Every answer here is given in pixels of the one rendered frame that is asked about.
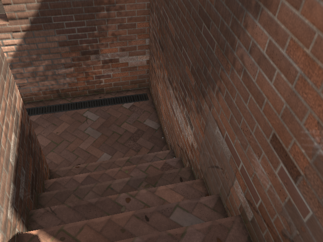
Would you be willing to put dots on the stairs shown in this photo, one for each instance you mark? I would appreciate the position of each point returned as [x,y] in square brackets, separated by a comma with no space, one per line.
[144,198]

